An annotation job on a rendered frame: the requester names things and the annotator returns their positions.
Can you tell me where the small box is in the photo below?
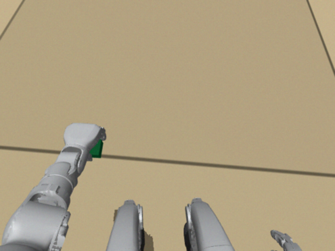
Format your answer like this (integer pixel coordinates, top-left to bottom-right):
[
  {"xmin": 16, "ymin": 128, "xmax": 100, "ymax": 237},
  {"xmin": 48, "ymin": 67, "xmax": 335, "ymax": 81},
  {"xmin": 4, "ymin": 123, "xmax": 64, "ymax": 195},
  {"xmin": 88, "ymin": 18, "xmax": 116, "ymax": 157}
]
[{"xmin": 90, "ymin": 139, "xmax": 103, "ymax": 158}]

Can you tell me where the left robot arm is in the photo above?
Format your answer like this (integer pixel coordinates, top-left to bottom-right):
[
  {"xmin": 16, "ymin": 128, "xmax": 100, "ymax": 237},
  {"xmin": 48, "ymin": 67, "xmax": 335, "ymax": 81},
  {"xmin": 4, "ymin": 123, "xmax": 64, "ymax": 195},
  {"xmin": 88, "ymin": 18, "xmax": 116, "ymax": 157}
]
[{"xmin": 0, "ymin": 144, "xmax": 89, "ymax": 251}]

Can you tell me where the right robot hand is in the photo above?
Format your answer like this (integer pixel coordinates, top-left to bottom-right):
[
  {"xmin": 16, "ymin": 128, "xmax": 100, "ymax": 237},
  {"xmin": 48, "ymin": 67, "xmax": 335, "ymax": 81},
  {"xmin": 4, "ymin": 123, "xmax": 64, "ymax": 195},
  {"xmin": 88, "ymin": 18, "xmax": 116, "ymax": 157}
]
[{"xmin": 271, "ymin": 230, "xmax": 302, "ymax": 251}]

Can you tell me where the left robot hand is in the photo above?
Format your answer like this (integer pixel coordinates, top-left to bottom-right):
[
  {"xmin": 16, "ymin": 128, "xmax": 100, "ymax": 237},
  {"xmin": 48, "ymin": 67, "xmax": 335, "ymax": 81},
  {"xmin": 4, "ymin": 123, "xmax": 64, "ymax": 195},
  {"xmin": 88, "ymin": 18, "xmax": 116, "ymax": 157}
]
[{"xmin": 63, "ymin": 123, "xmax": 106, "ymax": 161}]

